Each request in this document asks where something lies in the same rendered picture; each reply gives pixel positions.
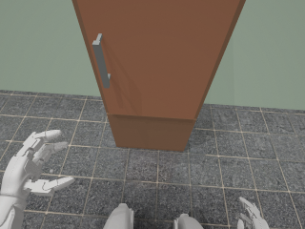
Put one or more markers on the robot left shin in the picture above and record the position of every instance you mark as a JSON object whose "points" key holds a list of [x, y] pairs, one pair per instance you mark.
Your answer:
{"points": [[122, 205]]}

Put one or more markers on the right robot hand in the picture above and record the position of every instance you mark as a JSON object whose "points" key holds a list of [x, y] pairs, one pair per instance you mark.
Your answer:
{"points": [[253, 220]]}

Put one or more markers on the left robot thigh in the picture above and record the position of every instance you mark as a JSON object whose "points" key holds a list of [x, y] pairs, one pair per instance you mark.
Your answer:
{"points": [[120, 218]]}

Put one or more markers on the left robot forearm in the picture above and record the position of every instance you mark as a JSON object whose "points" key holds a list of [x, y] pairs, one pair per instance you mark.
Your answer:
{"points": [[11, 211]]}

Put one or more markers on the cupboard door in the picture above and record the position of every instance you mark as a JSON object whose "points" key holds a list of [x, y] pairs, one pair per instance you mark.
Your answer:
{"points": [[160, 53]]}

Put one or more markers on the left robot hand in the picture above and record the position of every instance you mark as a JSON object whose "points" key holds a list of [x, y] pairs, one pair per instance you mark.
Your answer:
{"points": [[16, 179]]}

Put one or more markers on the handle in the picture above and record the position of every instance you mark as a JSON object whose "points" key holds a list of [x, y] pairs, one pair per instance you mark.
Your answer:
{"points": [[99, 56]]}

